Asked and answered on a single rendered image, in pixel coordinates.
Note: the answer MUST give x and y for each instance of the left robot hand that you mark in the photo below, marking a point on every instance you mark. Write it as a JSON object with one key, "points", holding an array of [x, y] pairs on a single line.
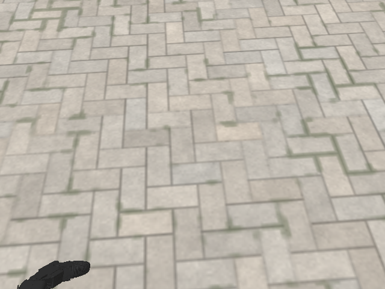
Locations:
{"points": [[55, 273]]}

